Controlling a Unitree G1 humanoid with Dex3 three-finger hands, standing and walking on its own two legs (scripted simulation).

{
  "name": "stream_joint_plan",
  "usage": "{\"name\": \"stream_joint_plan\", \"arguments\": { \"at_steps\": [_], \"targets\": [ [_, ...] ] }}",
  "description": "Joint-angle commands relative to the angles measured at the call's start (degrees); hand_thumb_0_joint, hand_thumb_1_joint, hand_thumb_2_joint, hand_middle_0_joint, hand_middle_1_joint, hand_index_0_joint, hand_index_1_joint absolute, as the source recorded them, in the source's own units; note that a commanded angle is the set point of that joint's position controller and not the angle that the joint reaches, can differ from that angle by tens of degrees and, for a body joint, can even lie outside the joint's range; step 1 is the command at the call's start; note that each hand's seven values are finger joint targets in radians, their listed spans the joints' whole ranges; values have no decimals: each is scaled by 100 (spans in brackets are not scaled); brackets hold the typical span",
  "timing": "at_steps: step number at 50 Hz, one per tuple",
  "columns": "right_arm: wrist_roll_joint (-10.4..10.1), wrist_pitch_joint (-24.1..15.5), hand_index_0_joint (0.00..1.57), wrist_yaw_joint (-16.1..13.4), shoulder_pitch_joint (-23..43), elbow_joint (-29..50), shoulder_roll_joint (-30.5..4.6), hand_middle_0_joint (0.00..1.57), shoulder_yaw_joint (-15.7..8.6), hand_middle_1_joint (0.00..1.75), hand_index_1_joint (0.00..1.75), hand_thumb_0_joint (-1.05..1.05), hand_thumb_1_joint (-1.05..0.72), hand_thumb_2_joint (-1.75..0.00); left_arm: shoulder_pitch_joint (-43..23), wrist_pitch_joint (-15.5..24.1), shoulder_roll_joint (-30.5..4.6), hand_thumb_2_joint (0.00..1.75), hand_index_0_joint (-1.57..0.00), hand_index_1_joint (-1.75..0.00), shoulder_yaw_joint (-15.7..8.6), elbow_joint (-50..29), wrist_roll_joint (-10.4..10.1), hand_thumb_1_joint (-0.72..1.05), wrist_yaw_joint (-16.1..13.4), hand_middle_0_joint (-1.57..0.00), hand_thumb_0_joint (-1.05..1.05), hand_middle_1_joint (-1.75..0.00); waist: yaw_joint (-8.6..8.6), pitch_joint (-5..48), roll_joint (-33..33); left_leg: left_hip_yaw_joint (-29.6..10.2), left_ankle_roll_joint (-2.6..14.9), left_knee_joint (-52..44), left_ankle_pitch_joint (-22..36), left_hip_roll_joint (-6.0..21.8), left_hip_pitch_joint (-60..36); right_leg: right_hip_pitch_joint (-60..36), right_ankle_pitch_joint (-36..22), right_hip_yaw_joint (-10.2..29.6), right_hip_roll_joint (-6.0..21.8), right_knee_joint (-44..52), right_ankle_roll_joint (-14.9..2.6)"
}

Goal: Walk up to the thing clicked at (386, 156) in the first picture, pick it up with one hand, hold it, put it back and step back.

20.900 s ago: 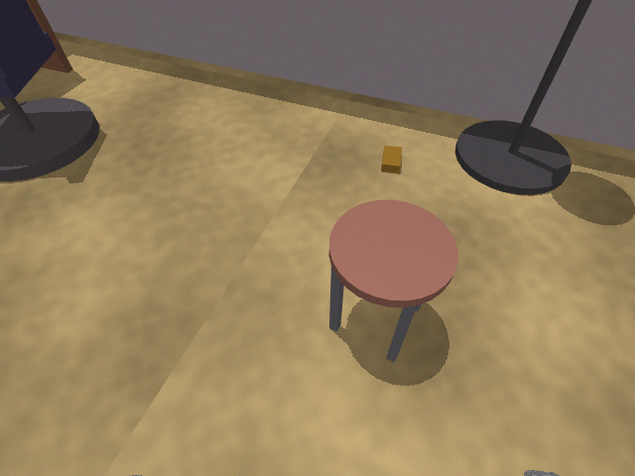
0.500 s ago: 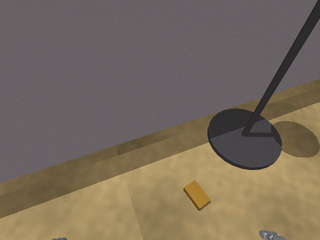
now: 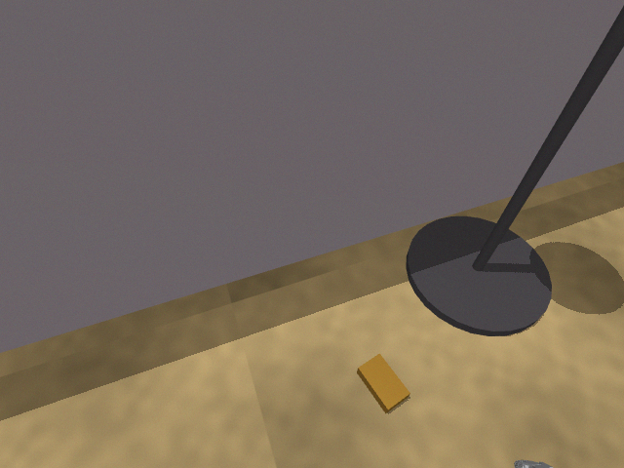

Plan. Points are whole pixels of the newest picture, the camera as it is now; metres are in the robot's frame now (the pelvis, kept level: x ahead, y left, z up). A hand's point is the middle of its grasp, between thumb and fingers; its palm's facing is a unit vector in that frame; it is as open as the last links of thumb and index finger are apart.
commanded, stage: walk up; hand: right
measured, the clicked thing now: (382, 382) +0.45 -0.21 -0.76
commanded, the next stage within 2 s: none
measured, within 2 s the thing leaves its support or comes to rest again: neither
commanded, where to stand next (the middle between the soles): +0.05 +0.00 m, yaw +0 degrees
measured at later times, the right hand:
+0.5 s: hand out of the picture +0.11 -0.25 -0.16, palm faces +0.01 +0.93 -0.37, open 7.4 cm
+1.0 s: hand (488, 414) +0.21 -0.26 -0.17, palm faces -0.01 +0.94 -0.35, open 7.4 cm
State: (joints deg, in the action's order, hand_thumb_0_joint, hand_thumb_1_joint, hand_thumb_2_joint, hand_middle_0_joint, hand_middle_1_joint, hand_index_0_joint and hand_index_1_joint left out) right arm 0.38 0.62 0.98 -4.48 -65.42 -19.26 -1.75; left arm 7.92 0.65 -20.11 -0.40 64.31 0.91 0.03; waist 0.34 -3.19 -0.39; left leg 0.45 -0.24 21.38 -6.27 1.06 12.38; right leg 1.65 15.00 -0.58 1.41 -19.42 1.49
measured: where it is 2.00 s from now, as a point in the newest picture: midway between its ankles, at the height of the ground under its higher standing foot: outside the picture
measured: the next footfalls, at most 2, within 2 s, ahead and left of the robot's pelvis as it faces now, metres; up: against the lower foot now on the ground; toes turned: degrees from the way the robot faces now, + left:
right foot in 0.84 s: +0.19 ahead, -0.12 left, +0.00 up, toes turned +1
left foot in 1.16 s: +0.03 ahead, +0.12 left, +0.00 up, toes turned +1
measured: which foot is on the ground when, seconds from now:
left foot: down 0.00-0.88, up 0.90-1.00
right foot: down 0.00-0.48, up 0.50-0.82, down 0.84-1.00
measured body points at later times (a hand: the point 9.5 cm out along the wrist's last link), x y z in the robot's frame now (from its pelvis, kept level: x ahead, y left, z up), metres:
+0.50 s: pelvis +0.05 +0.03 -0.02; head +0.06 +0.04 +0.43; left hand +0.08 +0.34 -0.15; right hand +0.11 -0.30 -0.13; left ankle +0.08 +0.13 -0.75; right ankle -0.05 -0.13 -0.73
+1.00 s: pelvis +0.07 -0.01 -0.02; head +0.15 -0.02 +0.42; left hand +0.17 +0.30 -0.13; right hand +0.21 -0.31 -0.15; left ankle +0.04 +0.14 -0.67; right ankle +0.15 -0.12 -0.74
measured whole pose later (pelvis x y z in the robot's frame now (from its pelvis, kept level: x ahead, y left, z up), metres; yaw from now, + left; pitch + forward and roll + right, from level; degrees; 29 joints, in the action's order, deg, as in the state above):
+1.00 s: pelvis +0.07 -0.01 -0.02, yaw +0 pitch -2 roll +2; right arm -1.7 3.6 -1.5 -2.5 -49.9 -22.4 -2.2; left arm 6.5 -2.0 -19.9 -2.2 50.1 0.7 -0.5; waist -0.5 -12.6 0.9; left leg -5.3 1.3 65.8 -33.3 -4.1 24.0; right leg 21.2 11.6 1.9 1.1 -35.3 -0.9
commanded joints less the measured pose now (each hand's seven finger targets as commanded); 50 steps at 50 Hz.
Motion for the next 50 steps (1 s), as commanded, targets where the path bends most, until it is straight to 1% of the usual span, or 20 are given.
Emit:
{"name": "stream_joint_plan", "arguments": {
  "at_steps": [1,12,13,14,16,18,22,23,24,25,27,31,37,40,41,43,44,45,48,50],
  "targets": [
    [8,-140,20,-67,348,386,-1209,20,-216,30,30,0,-90,-90,-204,109,-1245,90,-20,-30,-250,-344,-12,90,-69,-20,0,-30,3,253,239,-694,120,-441,-292,551,-397,598,-338,399,500,408,-320],
    [1,-166,20,-87,253,394,-1158,20,-200,30,30,0,-90,-90,-231,125,-1237,90,-20,-30,-258,-375,-16,90,-73,-20,0,-30,-11,463,77,-591,134,-211,609,561,-638,535,-830,372,585,430,-299],
    [74,-181,20,14,-20,618,-1372,20,-315,30,30,0,-90,-90,298,177,-1445,90,-20,-30,-394,-505,46,90,-18,-20,0,-30,-79,798,88,-436,322,101,-1725,229,-581,227,1136,340,420,303,-594],
    [128,-168,20,54,36,629,-1370,20,-344,30,30,0,-90,-90,420,182,-1566,90,-20,-30,-454,-462,104,90,0,-20,0,-30,-137,423,-122,-354,307,406,-2497,148,58,266,2097,702,629,492,-796],
    [156,-122,20,126,254,808,-1243,20,-350,30,30,0,-90,-90,544,183,-1733,90,-20,-30,-564,-503,128,90,3,-20,0,-30,-263,-409,-710,86,137,1494,-2014,-89,1354,241,2888,1438,1283,1123,-1110],
    [149,-134,20,148,217,1040,-1291,20,-397,30,30,0,-90,-90,286,247,-1833,90,-20,-30,-629,-762,137,90,-25,-20,0,-30,-140,-984,-640,-188,114,2093,-1848,263,1733,469,1887,1785,1815,1230,-1395],
    [88,-365,20,143,-895,867,-1147,20,-441,30,30,0,-90,-90,-39,250,-1464,90,-20,-30,-540,-1107,90,90,48,-20,0,-30,417,-216,-565,27,246,49,-643,87,-246,417,-1340,304,886,-842,-862],
    [107,-408,20,60,-1588,668,-1521,20,-562,30,30,0,-90,-90,-53,225,-1174,90,-20,-30,-452,-1242,7,90,51,-20,0,-30,662,32,504,-617,257,-311,139,414,-1132,1041,-1182,-153,321,-2366,-588],
    [141,-434,20,-39,-1758,712,-2056,20,-662,30,30,0,-90,-90,209,186,-790,90,-20,-30,-324,-1423,-64,90,30,-20,0,-30,527,216,1814,-2585,628,-877,237,1483,-1937,2494,1496,-182,-539,-3438,-307],
    [142,-402,20,-48,-1401,935,-2181,20,-673,30,30,0,-90,-90,433,85,-1128,90,-20,-30,-412,-1359,-10,90,-29,-20,0,-30,380,200,864,-3205,1143,-941,-386,2058,-1460,2446,2018,502,-365,-3665,-382],
    [81,-376,20,-52,-904,1288,-1993,20,-618,30,30,0,-90,-90,599,65,-1447,90,-20,-30,-531,-1293,-17,90,-20,-20,0,-30,161,-200,525,-2629,1534,-693,41,1971,-881,2479,1747,667,-30,-4356,-418],
    [6,-478,20,-178,-745,1422,-1495,20,-375,30,30,0,-90,-90,933,-75,-1174,90,-20,-30,-478,-1180,-40,90,31,-20,0,-30,-56,135,415,-969,1133,-261,2260,1381,-633,2075,1002,766,63,-3857,-258],
    [-75,-280,20,-293,-448,1657,-1550,20,-320,30,30,0,-90,-90,694,-149,-1117,90,-20,-30,-466,-1248,-67,90,-42,-20,0,-30,-31,267,1122,-481,1027,682,3562,1273,-532,1631,299,212,-46,-2222,-132],
    [-144,-53,20,-288,-208,1806,-1607,20,-303,30,30,0,-90,-90,881,-151,-1282,90,-20,-30,-548,-1213,-35,90,-81,-20,0,-30,-224,422,962,-318,828,1496,2795,1055,-17,1047,-690,-3,-191,-1350,-261],
    [-167,7,20,-292,-192,1833,-1519,20,-293,30,30,0,-90,-90,836,-144,-1399,90,-20,-30,-589,-1242,-11,90,-90,-20,0,-30,-225,422,644,-278,599,1703,1994,851,217,890,-2006,152,-48,-1133,-325],
    [-304,111,20,-313,-435,1913,-1207,20,-264,30,30,0,-90,-90,586,-119,-1973,90,-20,-30,-726,-1499,2,90,-118,-20,0,-30,-142,682,-687,9,108,3195,-271,-394,540,700,-4796,1761,1323,-582,-1099],
    [-275,182,20,-364,-554,1867,-1286,20,-313,30,30,0,-90,-90,511,-120,-2135,90,-20,-30,-734,-1549,-59,90,-122,-20,0,-30,-199,827,-1328,-288,149,4179,-3117,-633,753,633,-5357,2574,2012,-484,-1798],
    [-213,244,20,-402,-552,1786,-1325,20,-314,30,30,0,-90,-90,510,-122,-2116,90,-20,-30,-778,-1552,-28,90,-159,-20,0,-30,-210,781,-1159,-686,131,4709,-3393,-504,732,928,-4863,2815,2125,-498,-2022],
    [-203,301,20,-316,-701,1636,-1349,20,-376,30,30,0,-90,-90,-137,-159,-1630,90,-20,-30,-630,-1885,-13,90,-223,-20,0,-30,66,726,-791,-888,192,5102,-2783,-491,938,1179,-3918,1287,1255,-790,-1445],
    [-198,297,20,-278,-820,1588,-1316,20,-386,30,30,0,-90,-90,-147,-150,-1565,90,-20,-30,-632,-1944,33,90,-200,-20,0,-30,94,747,-797,-737,134,4808,-2419,-495,847,1291,-2793,1101,1033,-735,-1315]
  ]
}}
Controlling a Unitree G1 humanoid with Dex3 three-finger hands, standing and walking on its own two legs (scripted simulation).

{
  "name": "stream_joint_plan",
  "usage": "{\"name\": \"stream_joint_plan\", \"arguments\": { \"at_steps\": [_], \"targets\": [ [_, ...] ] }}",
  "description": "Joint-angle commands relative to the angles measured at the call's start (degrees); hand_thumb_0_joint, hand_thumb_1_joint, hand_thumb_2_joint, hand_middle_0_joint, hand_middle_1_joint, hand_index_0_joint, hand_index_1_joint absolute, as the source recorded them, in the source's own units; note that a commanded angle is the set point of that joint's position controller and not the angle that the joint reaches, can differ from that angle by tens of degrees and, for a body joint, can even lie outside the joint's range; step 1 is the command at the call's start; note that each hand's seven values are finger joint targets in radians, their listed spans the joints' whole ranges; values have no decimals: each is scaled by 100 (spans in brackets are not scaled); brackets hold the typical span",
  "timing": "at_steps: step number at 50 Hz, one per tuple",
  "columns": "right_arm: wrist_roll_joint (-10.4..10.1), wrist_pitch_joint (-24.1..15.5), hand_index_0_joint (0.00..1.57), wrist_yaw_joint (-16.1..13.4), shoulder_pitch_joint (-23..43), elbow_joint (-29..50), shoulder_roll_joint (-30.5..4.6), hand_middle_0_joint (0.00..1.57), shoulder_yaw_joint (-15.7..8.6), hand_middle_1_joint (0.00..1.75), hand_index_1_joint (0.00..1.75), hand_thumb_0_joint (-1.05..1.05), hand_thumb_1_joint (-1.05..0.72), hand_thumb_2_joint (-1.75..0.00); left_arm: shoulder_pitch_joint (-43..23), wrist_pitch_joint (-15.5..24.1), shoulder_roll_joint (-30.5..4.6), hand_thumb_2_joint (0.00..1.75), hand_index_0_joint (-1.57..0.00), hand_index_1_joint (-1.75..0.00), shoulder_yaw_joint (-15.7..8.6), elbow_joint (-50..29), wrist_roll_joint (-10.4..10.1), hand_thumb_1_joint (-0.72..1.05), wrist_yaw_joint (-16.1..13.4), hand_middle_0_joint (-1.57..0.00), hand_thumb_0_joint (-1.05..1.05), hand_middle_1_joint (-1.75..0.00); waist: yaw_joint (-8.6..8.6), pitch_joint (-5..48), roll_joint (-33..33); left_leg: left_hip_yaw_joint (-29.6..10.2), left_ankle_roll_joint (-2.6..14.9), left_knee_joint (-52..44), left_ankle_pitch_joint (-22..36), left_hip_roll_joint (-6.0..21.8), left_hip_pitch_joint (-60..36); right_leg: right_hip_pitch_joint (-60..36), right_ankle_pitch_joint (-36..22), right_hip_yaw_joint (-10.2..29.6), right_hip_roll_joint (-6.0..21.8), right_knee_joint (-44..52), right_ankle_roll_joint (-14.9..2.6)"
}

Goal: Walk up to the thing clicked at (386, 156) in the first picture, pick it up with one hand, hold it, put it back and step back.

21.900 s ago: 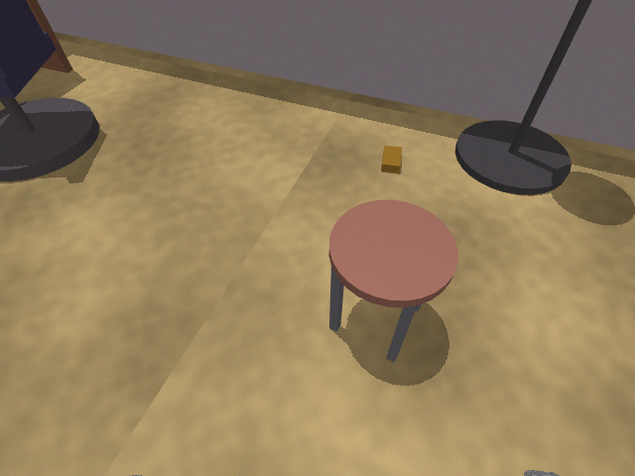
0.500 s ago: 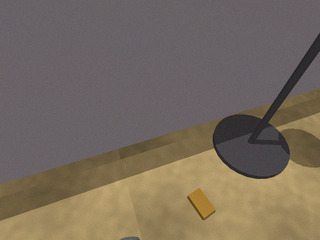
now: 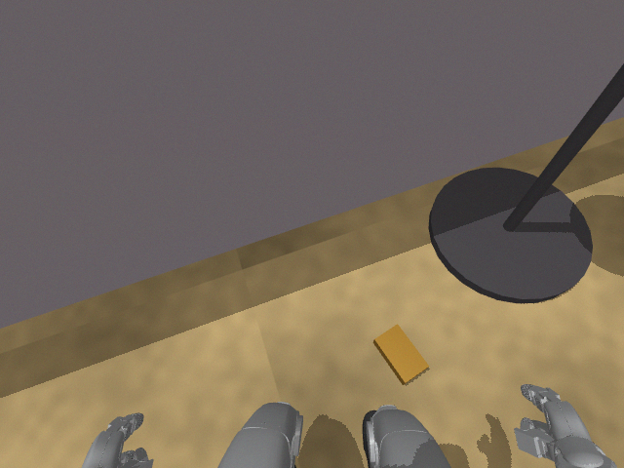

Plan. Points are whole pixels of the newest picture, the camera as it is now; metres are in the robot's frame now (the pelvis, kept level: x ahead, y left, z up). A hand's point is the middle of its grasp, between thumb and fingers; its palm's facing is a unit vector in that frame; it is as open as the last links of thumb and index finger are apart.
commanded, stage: walk up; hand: right
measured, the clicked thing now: (400, 354) +0.38 -0.21 -0.74
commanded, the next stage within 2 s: stand in 1.26 s
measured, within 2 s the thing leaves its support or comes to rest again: neither
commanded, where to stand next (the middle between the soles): -0.02 +0.00 m, yaw +0 degrees
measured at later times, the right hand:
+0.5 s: hand out of the picture +0.03 -0.25 -0.14, palm faces -0.03 +0.93 -0.37, open 7.4 cm
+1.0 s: hand out of the picture +0.04 -0.28 -0.14, palm faces +0.04 +0.91 -0.40, open 7.4 cm
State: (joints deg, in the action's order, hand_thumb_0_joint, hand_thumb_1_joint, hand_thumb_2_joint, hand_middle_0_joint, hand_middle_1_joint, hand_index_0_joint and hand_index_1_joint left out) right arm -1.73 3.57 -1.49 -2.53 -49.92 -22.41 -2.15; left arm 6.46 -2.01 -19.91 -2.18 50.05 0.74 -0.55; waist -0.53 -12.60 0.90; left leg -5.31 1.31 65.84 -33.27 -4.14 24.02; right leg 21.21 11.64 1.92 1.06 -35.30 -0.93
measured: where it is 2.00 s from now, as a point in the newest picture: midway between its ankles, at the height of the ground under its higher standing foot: outside the picture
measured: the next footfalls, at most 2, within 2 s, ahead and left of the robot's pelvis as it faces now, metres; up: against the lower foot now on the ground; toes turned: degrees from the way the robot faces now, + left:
left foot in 0.16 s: -0.04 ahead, +0.12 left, +0.00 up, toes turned +1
right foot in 0.40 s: +0.03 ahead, -0.12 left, +0.00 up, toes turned +4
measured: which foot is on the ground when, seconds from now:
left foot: up 0.00-0.14, down 0.16-0.46, up 0.48-0.62, down 0.64-1.00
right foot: down 0.00-0.20, up 0.22-0.38, down 0.40-0.68, up 0.70-0.94, down 0.96-1.00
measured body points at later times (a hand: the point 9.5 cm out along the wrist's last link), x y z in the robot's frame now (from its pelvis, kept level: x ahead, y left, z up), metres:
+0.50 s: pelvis -0.04 +0.01 +0.00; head -0.01 +0.01 +0.45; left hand +0.02 +0.31 -0.12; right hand +0.03 -0.30 -0.12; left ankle -0.07 +0.12 -0.71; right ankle -0.01 -0.12 -0.73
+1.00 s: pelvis -0.03 +0.00 +0.00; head -0.02 +0.01 +0.45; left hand +0.02 +0.32 -0.12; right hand +0.04 -0.32 -0.11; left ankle -0.01 +0.15 -0.72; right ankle -0.03 -0.13 -0.73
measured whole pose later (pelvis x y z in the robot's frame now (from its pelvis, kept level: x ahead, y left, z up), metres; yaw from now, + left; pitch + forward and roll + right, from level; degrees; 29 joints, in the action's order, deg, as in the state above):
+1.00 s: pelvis -0.03 +0.00 +0.00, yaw -2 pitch -3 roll -1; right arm 1.0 -1.0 0.1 -9.9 -55.0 -22.6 -2.5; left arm 14.0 -1.0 -22.3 -2.8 57.4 1.9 1.7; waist 0.9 -4.9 0.3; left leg 1.7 -1.3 34.5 -16.6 5.4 14.7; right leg 12.3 16.1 1.7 -0.8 -31.7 0.4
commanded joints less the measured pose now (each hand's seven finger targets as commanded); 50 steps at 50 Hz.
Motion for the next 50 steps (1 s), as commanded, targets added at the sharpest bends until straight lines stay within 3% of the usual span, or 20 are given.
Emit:
{"name": "stream_joint_plan", "arguments": {
  "at_steps": [1,6,8,10,11,14,16,20,22,23,24,31,32,34,36,41,47,48,49,50],
  "targets": [
    [20,-30,20,-22,-1069,41,-937,20,-348,30,30,0,-90,-90,25,106,-1555,90,-20,-30,-433,-536,77,90,-115,-20,0,-30,164,1709,-1038,30,-90,-207,245,99,-252,-960,-1992,895,1059,833,-1084],
    [195,-279,20,18,-1239,-111,-909,20,-363,30,30,0,-90,-90,161,37,-1654,90,-20,-30,-470,-564,151,90,11,-20,0,-30,42,1973,-1171,538,-169,-3074,381,282,-992,-1255,-432,1191,1217,602,-1206],
    [336,-402,20,-3,-1433,-332,-986,20,-412,30,30,0,-90,-90,73,-15,-1396,90,-20,-30,-360,-505,68,90,12,-20,0,-30,243,1671,-657,212,19,-4715,1372,383,-1891,-317,-612,925,916,-129,-760],
    [451,-477,20,21,-455,111,-1611,20,-525,30,30,0,-90,-90,228,46,-958,90,-20,-30,-206,-544,2,90,-13,-20,0,-30,-51,901,971,-2381,788,-5105,991,2205,-1283,1184,1930,172,-346,-1058,-9],
    [464,-472,20,22,-323,204,-1950,20,-529,30,30,0,-90,-90,-205,61,-1421,90,-20,-30,-348,-509,-12,90,-79,-20,0,-30,254,810,989,-2654,1356,-5089,1227,2743,111,87,2200,691,-177,-1604,29],
    [349,-566,20,41,-87,155,-1091,20,-326,30,30,0,-90,-90,-10,213,-1204,90,-20,-30,-283,-224,-102,90,31,-20,0,-30,-82,688,611,-463,674,-4245,4076,1528,-870,-98,1148,343,-295,-1071,-16],
    [332,-593,20,59,-506,8,-1135,20,-364,30,30,0,-90,-90,74,260,-1061,90,-20,-30,-167,-171,-92,90,29,-20,0,-30,72,1076,1015,-376,523,-4090,4543,1422,-1624,-140,876,71,-237,-535,5],
    [283,-501,20,141,-657,135,-1208,20,-350,30,30,0,-90,-90,442,443,-1226,90,-20,-30,-260,54,35,90,-3,-20,0,-30,-5,1360,789,-201,368,-3386,3525,1242,-1497,-1332,-50,13,-201,1222,-161],
    [180,-513,20,155,-796,256,-820,20,-256,30,30,0,-90,-90,937,533,-1873,90,-20,-30,-454,91,91,90,-24,-20,0,-30,-136,1872,-597,532,-7,-1803,1701,294,144,-2786,-387,2240,1232,1375,-1036],
    [219,-470,20,103,-731,152,-1018,20,-341,30,30,0,-90,-90,1021,532,-2071,90,-20,-30,-517,80,47,90,16,-20,0,-30,-199,1654,-831,444,40,-1542,-168,416,264,-2290,31,3031,1918,1644,-1606],
    [248,-480,20,97,-782,124,-1150,20,-357,30,30,0,-90,-90,846,533,-2103,90,-20,-30,-533,40,48,90,25,-20,0,-30,-102,1396,-857,116,95,-1495,-261,688,167,-1839,509,3145,2054,1849,-1764],
    [261,-634,20,132,-1421,-253,-834,20,-333,30,30,0,-90,-90,-72,326,-1295,90,-20,-30,-169,-187,-17,90,102,-20,0,-30,382,1046,-968,700,-4,-4033,2066,347,-1931,157,433,765,500,998,-376],
    [281,-659,20,81,-1484,-296,-988,20,-367,30,30,0,-90,-90,4,266,-1086,90,-20,-30,-105,-190,-56,90,99,-20,0,-30,415,1051,-645,338,17,-4288,2202,533,-2186,406,547,592,301,588,-223],
    [371,-753,20,0,-1087,-132,-1676,20,-482,30,30,0,-90,-90,317,157,-854,90,-20,-30,-82,-183,-59,90,87,-20,0,-30,232,963,538,-2182,634,-5617,702,2408,-1457,607,1690,483,-389,-781,83],
    [382,-723,20,-1,-347,16,-1752,20,-495,30,30,0,-90,-90,687,43,-1384,90,-20,-30,-305,89,5,90,92,-20,0,-30,-7,514,216,-2104,1083,-5624,-511,2589,-230,-18,1763,726,-39,-1599,55],
    [344,-750,20,-5,-541,-57,-1578,20,-500,30,30,0,-90,-90,924,32,-1360,90,-20,-30,-333,205,71,90,207,-20,0,-30,74,732,772,-951,891,-5284,705,2059,-1075,314,1372,658,43,-1501,104],
    [263,-613,20,114,-251,19,-1256,20,-315,30,30,0,-90,-90,1075,266,-1230,90,-20,-30,-306,454,75,90,182,-20,0,-30,-96,1226,577,11,534,-3960,1660,1504,-912,-1223,371,-175,-180,1364,70],
    [209,-590,20,123,-383,26,-1047,20,-233,30,30,0,-90,-90,945,322,-1351,90,-20,-30,-333,415,122,90,127,-20,0,-30,-75,1362,284,226,298,-3495,2285,1326,-716,-1593,-139,188,-6,1588,5],
    [146,-576,20,125,-454,42,-797,20,-159,30,30,0,-90,-90,826,378,-1625,90,-20,-30,-374,338,171,90,79,-20,0,-30,7,1486,-474,582,23,-2803,2302,884,-453,-1640,-702,1337,825,1834,-211],
    [71,-529,20,113,-489,-59,-744,20,-125,30,30,0,-90,-90,376,409,-1830,90,-20,-30,-345,189,101,90,66,-20,0,-30,187,1316,-677,662,-113,-3050,1274,487,-454,-1147,-425,2137,1439,1928,-619]
  ]
}}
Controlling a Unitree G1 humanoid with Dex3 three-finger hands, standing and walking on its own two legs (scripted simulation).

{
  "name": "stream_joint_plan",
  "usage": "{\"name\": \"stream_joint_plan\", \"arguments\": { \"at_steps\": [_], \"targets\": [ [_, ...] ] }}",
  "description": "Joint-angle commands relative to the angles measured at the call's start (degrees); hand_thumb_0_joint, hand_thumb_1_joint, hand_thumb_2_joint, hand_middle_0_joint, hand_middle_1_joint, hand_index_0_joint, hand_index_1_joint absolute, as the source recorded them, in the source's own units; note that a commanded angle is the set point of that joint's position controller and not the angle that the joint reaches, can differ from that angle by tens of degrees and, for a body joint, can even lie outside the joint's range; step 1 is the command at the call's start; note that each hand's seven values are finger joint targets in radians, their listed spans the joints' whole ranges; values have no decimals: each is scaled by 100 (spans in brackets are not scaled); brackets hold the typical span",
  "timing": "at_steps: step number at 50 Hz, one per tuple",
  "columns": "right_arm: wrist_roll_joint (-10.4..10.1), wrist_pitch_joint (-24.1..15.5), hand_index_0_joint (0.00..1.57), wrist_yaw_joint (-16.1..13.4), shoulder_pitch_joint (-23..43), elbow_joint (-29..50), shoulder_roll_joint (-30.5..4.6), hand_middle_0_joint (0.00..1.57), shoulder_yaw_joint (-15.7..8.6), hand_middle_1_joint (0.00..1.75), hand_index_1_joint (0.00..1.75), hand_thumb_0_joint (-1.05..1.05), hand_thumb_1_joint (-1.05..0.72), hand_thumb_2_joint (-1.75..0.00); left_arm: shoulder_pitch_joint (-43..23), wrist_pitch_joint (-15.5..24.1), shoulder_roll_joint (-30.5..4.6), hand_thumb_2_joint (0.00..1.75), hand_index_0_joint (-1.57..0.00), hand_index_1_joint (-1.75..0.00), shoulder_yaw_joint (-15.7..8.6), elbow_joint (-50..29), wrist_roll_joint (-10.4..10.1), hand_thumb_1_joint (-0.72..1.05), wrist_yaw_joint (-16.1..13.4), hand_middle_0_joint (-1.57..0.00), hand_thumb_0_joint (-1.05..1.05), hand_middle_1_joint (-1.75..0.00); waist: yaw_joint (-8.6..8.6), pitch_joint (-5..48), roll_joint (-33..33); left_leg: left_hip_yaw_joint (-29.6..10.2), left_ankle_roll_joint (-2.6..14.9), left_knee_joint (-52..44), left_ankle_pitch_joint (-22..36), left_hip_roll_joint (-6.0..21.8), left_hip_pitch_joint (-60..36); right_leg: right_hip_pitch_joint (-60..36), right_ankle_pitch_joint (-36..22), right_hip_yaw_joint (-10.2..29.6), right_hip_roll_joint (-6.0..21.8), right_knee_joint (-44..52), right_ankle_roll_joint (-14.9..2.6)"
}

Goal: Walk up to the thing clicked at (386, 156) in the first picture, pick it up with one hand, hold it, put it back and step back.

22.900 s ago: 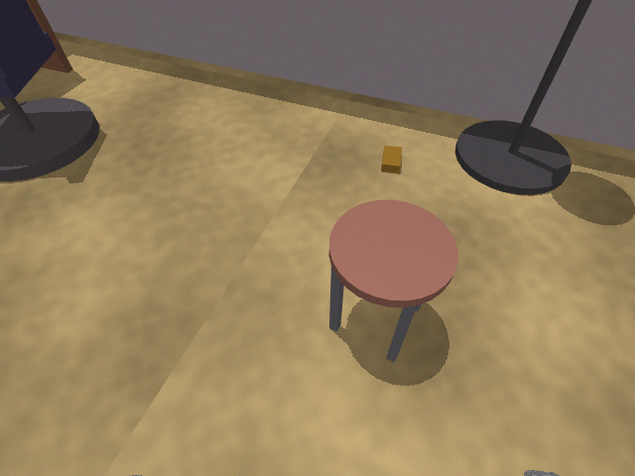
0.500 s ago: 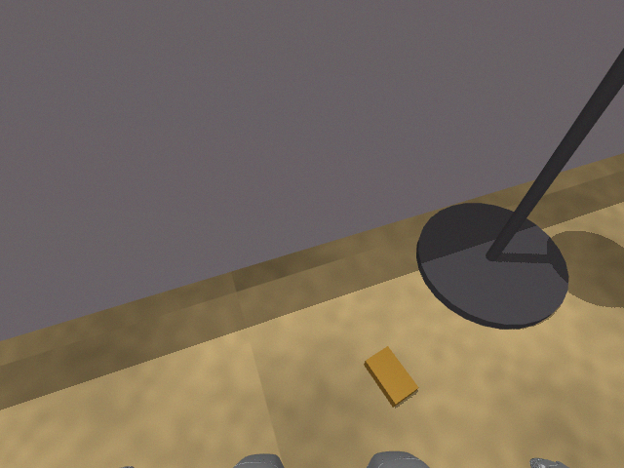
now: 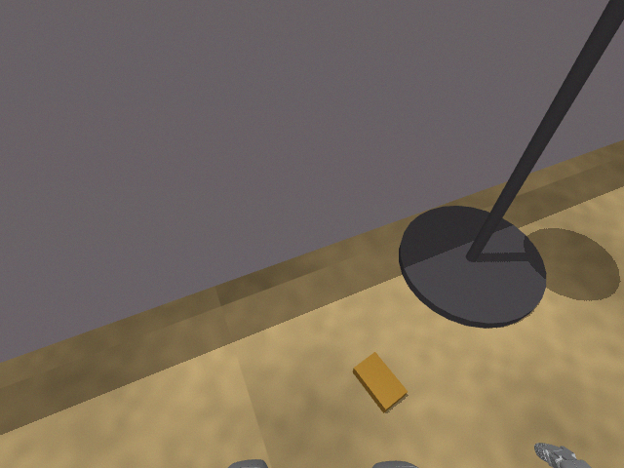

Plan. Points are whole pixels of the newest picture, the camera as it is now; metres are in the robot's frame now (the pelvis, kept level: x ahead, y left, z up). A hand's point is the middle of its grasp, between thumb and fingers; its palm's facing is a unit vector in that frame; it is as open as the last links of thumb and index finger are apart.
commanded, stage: walk up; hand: right
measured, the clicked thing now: (379, 381) +0.42 -0.19 -0.74
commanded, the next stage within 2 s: stand in 0.26 s
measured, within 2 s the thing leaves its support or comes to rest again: neither
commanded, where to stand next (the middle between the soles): +0.02 +0.00 m, yaw +2 degrees
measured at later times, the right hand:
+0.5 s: hand out of the picture +0.10 -0.26 -0.14, palm faces -0.02 +0.94 -0.35, open 7.4 cm
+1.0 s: hand out of the picture +0.08 -0.24 -0.14, palm faces -0.05 +0.93 -0.35, open 7.4 cm
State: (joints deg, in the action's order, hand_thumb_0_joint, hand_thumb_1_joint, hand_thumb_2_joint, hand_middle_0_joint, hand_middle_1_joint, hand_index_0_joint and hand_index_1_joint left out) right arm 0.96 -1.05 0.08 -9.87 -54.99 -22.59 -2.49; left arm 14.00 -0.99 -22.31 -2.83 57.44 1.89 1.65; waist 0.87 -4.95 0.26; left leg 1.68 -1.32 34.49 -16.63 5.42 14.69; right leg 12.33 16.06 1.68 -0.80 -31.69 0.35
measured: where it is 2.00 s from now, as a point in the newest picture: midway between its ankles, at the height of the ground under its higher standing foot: outside the picture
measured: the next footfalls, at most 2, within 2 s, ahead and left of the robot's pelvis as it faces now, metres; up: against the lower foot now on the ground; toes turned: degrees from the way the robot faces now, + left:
none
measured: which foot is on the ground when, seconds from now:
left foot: down 0.00-1.00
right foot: down 0.00-1.00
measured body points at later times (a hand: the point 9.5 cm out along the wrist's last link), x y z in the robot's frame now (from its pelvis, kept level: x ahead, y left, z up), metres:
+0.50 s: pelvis +0.01 -0.01 +0.01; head +0.01 -0.01 +0.46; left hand +0.14 +0.29 -0.10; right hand +0.10 -0.31 -0.12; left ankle +0.02 +0.14 -0.73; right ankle +0.01 -0.13 -0.73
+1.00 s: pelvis +0.00 +0.02 +0.02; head +0.01 +0.02 +0.47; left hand +0.06 +0.32 -0.12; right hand +0.08 -0.28 -0.11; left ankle +0.02 +0.14 -0.73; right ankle +0.01 -0.13 -0.73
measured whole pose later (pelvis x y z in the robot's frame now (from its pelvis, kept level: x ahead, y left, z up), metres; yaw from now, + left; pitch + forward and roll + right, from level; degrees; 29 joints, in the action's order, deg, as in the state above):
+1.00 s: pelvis +0.00 +0.02 +0.02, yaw +1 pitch -3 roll +0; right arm 0.5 -0.9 0.3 -6.0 -65.0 -20.5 0.4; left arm 6.4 -0.4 -20.4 -1.1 66.3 0.6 1.1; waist -0.5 -3.7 -0.4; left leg -0.2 -0.7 19.6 -8.9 0.7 8.1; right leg 6.3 10.3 1.7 2.1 -19.2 2.3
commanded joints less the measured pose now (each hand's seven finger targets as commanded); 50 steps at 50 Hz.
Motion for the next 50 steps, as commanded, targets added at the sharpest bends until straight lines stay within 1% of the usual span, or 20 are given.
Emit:
{"name": "stream_joint_plan", "arguments": {
  "at_steps": [1,2,3,4,5,6,7,8,10,12,13,16,20,24,30,32,40,46,49,50],
  "targets": [
    [-165,-43,20,-65,227,230,-998,20,-163,30,30,0,-90,-90,-666,292,-1645,90,-20,-30,-261,-545,-101,90,-140,-20,0,-30,42,462,-637,-213,215,125,-868,-298,-350,526,-415,1967,1680,1418,-1048],
    [-139,-78,20,-57,184,170,-1029,20,-145,30,30,0,-90,-90,-788,262,-1446,90,-20,-30,-188,-524,-106,90,-128,-20,0,-30,146,394,-496,-254,255,-394,-583,-248,-640,625,-722,1471,1363,1194,-877],
    [-127,-137,20,-59,101,123,-1004,20,-112,30,30,0,-90,-90,-822,250,-1213,90,-20,-30,-109,-495,-137,90,-121,-20,0,-30,198,523,-513,-319,278,-814,224,-132,-745,308,-1226,854,988,918,-576],
    [-125,-191,20,-74,35,74,-1127,20,-117,30,30,0,-90,-90,-816,248,-1133,90,-20,-30,-99,-540,-138,90,-139,-20,0,-30,106,692,-542,-460,311,-817,1355,36,-772,42,-1750,506,713,631,-376],
    [-145,-231,20,-106,-104,-7,-1201,20,-131,30,30,0,-90,-90,-670,243,-1109,90,-20,-30,-112,-491,-167,90,-154,-20,0,-30,89,871,-625,-596,389,-832,2169,183,-940,-107,-2123,371,597,369,-287],
    [-149,-240,20,-132,-52,-37,-1293,20,-125,30,30,0,-90,-90,-587,227,-1125,90,-20,-30,-130,-434,-181,90,-162,-20,0,-30,8,957,-549,-682,437,-833,2410,274,-912,-173,-1978,327,523,356,-260],
    [-129,-217,20,-128,199,-22,-1309,20,-104,30,30,0,-90,-90,-460,209,-1116,90,-20,-30,-142,-377,-183,90,-165,-20,0,-30,-126,885,-473,-616,440,-760,2082,253,-858,-94,-1479,391,540,625,-275],
    [-130,-183,20,-125,396,31,-1261,20,-69,30,30,0,-90,-90,-421,202,-1113,90,-20,-30,-137,-317,-155,90,-170,-20,0,-30,-166,758,-412,-513,372,-635,1816,155,-709,-132,-1451,498,637,894,-310],
    [-149,-147,20,-116,352,-84,-1092,20,14,30,30,0,-90,-90,-777,195,-1185,90,-20,-30,-155,-300,-159,90,-164,-20,0,-30,-45,562,-462,-293,228,-723,1177,-97,-484,-239,-1457,724,861,1082,-426],
    [-110,-165,20,-129,326,-194,-1120,20,21,30,30,0,-90,-90,-884,184,-1161,90,-20,-30,-151,-309,-176,90,-153,-20,0,-30,-42,565,-270,-324,218,-874,1344,-54,-601,-234,-1618,606,842,982,-445],
    [-81,-122,20,-81,406,-292,-996,20,49,30,30,0,-90,-90,-850,245,-1128,90,-20,-30,-97,-196,-176,90,-188,-20,0,-30,-92,564,-88,-452,204,-921,1599,6,-735,-291,-1956,748,905,1165,-340],
    [-92,-99,20,-67,346,-376,-961,20,56,30,30,0,-90,-90,-1013,305,-1168,90,-20,-30,-112,-99,-172,90,-215,-20,0,-30,-62,737,-243,-455,194,-1013,2080,68,-789,-750,-2641,555,878,1084,-239],
    [-83,-87,20,-61,438,-476,-958,20,71,30,30,0,-90,-90,-1201,283,-1068,90,-20,-30,-81,-4,-180,90,-210,-20,0,-30,-75,675,-260,-496,162,-1273,1931,97,-840,-787,-2246,426,800,1275,-181],
    [-52,-84,20,-46,535,-554,-991,20,74,30,30,0,-90,-90,-1343,242,-1023,90,-20,-30,-65,92,-173,90,-174,-20,0,-30,-87,408,-182,-568,137,-1579,1234,108,-815,-478,-1110,411,734,1562,-137],
    [-33,-113,20,-46,615,-629,-1083,20,54,30,30,0,-90,-90,-1372,234,-971,90,-20,-30,-52,242,-165,90,-135,-20,0,-30,-114,486,20,-661,169,-1792,959,181,-739,-601,-755,362,685,1640,-95],
    [-36,-137,20,-52,640,-620,-1082,20,57,30,30,0,-90,-90,-1412,239,-978,90,-20,-30,-55,277,-165,90,-123,-20,0,-30,-93,609,46,-671,193,-1781,1213,224,-831,-669,-1013,369,713,1580,-105],
    [-43,-140,20,-58,653,-653,-1099,20,59,30,30,0,-90,-90,-1272,218,-972,90,-20,-30,-36,439,-153,90,-113,-20,0,-30,-114,654,132,-727,226,-1892,1065,232,-824,-638,-928,333,708,1536,-71],
    [-45,-114,20,-62,679,-649,-1150,20,32,30,30,0,-90,-90,-1087,192,-969,90,-20,-30,-21,520,-133,90,-120,-20,0,-30,-120,452,199,-841,229,-2072,374,236,-654,-459,-612,315,676,1540,-74],
    [-47,-107,20,-55,637,-665,-1119,20,30,30,30,0,-90,-90,-1040,207,-955,90,-20,-30,-15,520,-140,90,-125,-20,0,-30,-126,515,84,-765,237,-1963,668,203,-720,-477,-736,341,717,1568,-69],
    [-63,-102,20,-49,636,-670,-1137,20,15,30,30,0,-90,-90,-994,209,-947,90,-20,-30,-1,538,-136,90,-125,-20,0,-30,-114,438,130,-794,229,-2006,474,190,-670,-415,-604,338,692,1599,-61]
  ]
}}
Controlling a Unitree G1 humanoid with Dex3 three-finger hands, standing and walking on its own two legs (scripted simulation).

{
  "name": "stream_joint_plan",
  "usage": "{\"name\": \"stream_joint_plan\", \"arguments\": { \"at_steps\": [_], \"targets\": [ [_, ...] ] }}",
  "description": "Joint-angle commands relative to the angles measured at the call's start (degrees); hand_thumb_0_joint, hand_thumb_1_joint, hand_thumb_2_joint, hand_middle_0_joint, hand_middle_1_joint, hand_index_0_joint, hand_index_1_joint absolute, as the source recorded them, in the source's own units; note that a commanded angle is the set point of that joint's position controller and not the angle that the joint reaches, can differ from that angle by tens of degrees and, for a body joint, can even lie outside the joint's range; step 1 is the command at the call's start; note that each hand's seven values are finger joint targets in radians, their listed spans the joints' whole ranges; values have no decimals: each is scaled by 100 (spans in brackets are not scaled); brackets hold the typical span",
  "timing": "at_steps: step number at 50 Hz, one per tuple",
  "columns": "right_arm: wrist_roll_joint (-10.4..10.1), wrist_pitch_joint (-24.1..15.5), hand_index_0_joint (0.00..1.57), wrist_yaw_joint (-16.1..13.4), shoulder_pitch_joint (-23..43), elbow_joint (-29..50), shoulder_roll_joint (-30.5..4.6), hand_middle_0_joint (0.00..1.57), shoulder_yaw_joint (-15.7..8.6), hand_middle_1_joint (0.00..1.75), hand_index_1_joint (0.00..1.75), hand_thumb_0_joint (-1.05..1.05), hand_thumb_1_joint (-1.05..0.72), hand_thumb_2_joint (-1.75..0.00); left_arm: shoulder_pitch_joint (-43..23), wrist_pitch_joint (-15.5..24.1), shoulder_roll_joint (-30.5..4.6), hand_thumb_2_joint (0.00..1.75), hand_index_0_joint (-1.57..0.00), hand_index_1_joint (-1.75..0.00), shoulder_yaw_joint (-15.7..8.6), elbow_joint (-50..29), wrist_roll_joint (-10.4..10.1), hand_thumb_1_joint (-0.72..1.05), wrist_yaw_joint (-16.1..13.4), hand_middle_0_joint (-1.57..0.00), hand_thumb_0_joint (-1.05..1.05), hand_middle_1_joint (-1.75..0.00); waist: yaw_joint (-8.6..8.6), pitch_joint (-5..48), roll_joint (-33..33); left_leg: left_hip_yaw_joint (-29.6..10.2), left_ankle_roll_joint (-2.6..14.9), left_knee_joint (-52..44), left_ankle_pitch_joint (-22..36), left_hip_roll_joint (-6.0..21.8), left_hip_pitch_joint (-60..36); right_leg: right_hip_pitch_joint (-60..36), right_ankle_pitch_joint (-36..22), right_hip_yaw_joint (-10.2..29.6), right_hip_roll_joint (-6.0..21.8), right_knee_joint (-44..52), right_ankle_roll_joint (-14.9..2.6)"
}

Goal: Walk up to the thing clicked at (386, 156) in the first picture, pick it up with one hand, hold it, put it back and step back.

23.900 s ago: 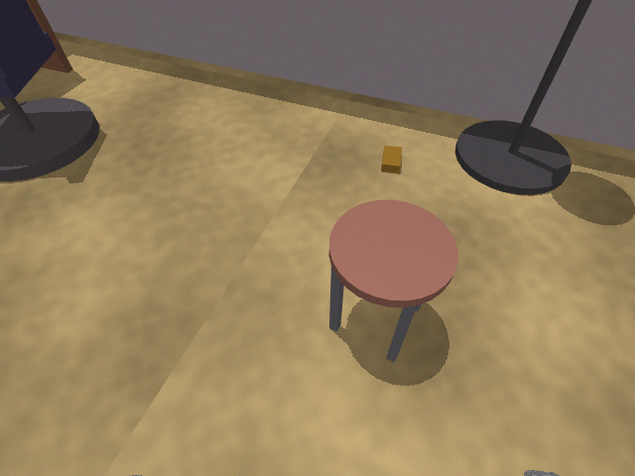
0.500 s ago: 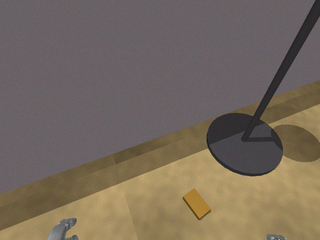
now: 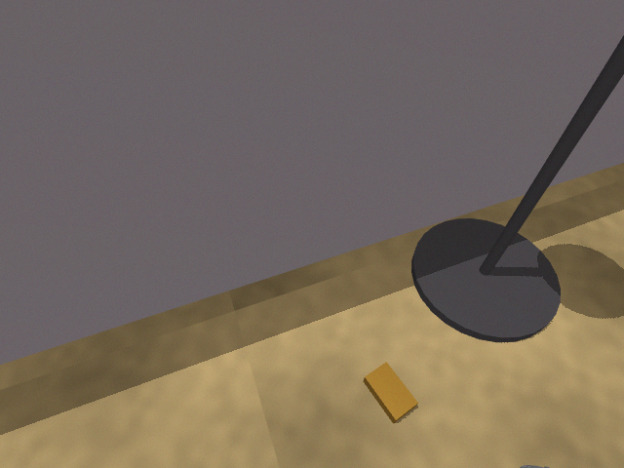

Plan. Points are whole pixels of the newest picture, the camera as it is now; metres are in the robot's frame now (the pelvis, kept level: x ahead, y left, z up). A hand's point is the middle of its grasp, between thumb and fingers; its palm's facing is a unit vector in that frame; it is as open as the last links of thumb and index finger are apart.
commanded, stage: stand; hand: right
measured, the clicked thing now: (389, 391) +0.41 -0.22 -0.76
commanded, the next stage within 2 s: walk up in 1.86 s
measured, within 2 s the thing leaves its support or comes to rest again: neither
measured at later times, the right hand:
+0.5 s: hand out of the picture +0.09 -0.26 -0.15, palm faces -0.03 +0.94 -0.35, open 7.4 cm
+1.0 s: hand out of the picture +0.09 -0.26 -0.16, palm faces -0.03 +0.94 -0.35, open 7.4 cm
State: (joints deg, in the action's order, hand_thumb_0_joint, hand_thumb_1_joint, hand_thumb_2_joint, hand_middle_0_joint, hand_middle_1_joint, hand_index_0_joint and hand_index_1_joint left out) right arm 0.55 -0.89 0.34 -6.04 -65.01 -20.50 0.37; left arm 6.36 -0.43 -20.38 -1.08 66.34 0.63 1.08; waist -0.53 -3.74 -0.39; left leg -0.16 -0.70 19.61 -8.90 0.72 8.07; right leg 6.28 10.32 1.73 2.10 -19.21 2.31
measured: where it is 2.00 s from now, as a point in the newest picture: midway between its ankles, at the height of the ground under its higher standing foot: outside the picture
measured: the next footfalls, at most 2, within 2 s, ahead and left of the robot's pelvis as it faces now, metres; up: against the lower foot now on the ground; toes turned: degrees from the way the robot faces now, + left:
none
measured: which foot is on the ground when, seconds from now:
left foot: down 0.00-1.00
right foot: down 0.00-1.00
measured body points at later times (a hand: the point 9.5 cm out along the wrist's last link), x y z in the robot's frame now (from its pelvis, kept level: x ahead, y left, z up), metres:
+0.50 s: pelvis +0.01 +0.00 +0.00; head +0.03 +0.00 +0.45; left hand +0.09 +0.30 -0.13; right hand +0.09 -0.31 -0.13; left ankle +0.02 +0.13 -0.75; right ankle +0.00 -0.15 -0.75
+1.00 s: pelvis +0.01 +0.00 +0.00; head +0.03 +0.00 +0.45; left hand +0.09 +0.30 -0.13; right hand +0.09 -0.30 -0.13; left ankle +0.02 +0.13 -0.75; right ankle +0.00 -0.15 -0.75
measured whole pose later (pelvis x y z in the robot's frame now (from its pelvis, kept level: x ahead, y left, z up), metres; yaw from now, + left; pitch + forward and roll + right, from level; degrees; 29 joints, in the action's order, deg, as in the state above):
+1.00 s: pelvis +0.01 +0.00 +0.00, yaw +0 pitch -2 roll +0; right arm 0.5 -0.5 0.4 -6.4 -64.5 -20.5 0.2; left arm 6.0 -0.1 -20.3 -0.2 64.8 0.6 0.6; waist 0.1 -3.3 -0.1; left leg -0.5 -0.7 19.4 -9.9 0.7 7.5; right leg 5.3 11.2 1.3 2.2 -18.5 2.3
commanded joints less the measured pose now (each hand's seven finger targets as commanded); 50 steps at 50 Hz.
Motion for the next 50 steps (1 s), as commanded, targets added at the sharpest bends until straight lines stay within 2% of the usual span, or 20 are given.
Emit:
{"name": "stream_joint_plan", "arguments": {
  "at_steps": [1,2,5,8,12,15,19,23,27,31,33,38,48,50],
  "targets": [
    [-23,-113,20,-74,282,348,-1339,20,-272,30,30,0,-90,-90,-227,159,-1169,90,-20,-30,-188,-368,-2,90,-72,-20,0,-30,25,358,125,-599,179,-464,-254,655,-61,188,-80,332,423,364,-259],
    [-33,-107,20,-66,286,356,-1324,20,-273,30,30,0,-90,-90,-228,168,-1178,90,-20,-30,-187,-366,4,90,-77,-20,0,-30,42,363,48,-584,182,-413,-149,641,-52,173,-174,345,440,381,-256],
    [-11,-100,20,-55,224,355,-1271,20,-255,30,30,0,-90,-90,-213,169,-1200,90,-20,-30,-186,-375,-4,90,-81,-20,0,-30,50,297,44,-582,161,-474,-351,618,10,215,-30,359,447,359,-266],
    [-19,-98,20,-51,288,385,-1282,20,-270,30,30,0,-90,-90,-201,189,-1206,90,-20,-30,-169,-398,0,90,-101,-20,0,-30,40,467,-71,-538,181,-306,221,634,-151,155,-337,352,484,356,-263],
    [-36,-96,20,-46,272,377,-1281,20,-259,30,30,0,-90,-90,-160,198,-1185,90,-20,-30,-147,-383,-10,90,-105,-20,0,-30,41,457,21,-516,180,-284,329,610,-147,90,-563,353,495,358,-243],
    [-20,-86,20,-46,264,384,-1254,20,-249,30,30,0,-90,-90,-212,188,-1206,90,-20,-30,-152,-404,-20,90,-114,-20,0,-30,47,476,31,-533,174,-313,275,623,-112,52,-472,340,497,319,-249],
    [-17,-106,20,-58,248,386,-1252,20,-242,30,30,0,-90,-90,-235,197,-1218,90,-20,-30,-147,-434,-27,90,-122,-20,0,-30,32,650,68,-474,175,-216,968,648,-280,-75,-955,318,521,244,-244],
    [-32,-102,20,-67,240,368,-1233,20,-240,30,30,0,-90,-90,-234,190,-1243,90,-20,-30,-144,-428,-35,90,-134,-20,0,-30,24,692,43,-454,162,-181,1202,660,-369,-153,-1107,285,543,213,-268],
    [-27,-79,20,-66,238,365,-1242,20,-235,30,30,0,-90,-90,-260,179,-1207,90,-20,-30,-130,-436,-23,90,-137,-20,0,-30,29,467,49,-451,158,-258,806,614,-125,-105,-866,281,529,317,-226],
    [-14,-86,20,-71,201,369,-1232,20,-233,30,30,0,-90,-90,-291,160,-1216,90,-20,-30,-143,-445,-22,90,-125,-20,0,-30,44,436,66,-461,152,-321,644,613,-127,-64,-698,284,512,312,-241],
    [-18,-96,20,-74,201,367,-1258,20,-241,30,30,0,-90,-90,-286,155,-1193,90,-20,-30,-135,-454,-34,90,-117,-20,0,-30,32,438,58,-496,151,-335,645,640,-170,-41,-580,270,504,318,-263],
    [-3,-111,20,-84,218,402,-1291,20,-256,30,30,0,-90,-90,-303,161,-1177,90,-20,-30,-141,-495,-32,90,-117,-20,0,-30,12,584,83,-462,164,-293,848,631,-227,-147,-796,261,521,282,-259],
    [-16,-80,20,-64,137,381,-1248,20,-258,30,30,0,-90,-90,-237,162,-1234,90,-20,-30,-137,-474,-17,90,-127,-20,0,-30,60,440,-10,-519,166,-363,432,618,-122,-43,-452,252,501,352,-277],
    [-7,-88,20,-69,154,400,-1270,20,-268,30,30,0,-90,-90,-227,170,-1231,90,-20,-30,-139,-491,-18,90,-126,-20,0,-30,51,580,-14,-504,191,-273,678,640,-229,-108,-671,256,526,314,-278]
  ]
}}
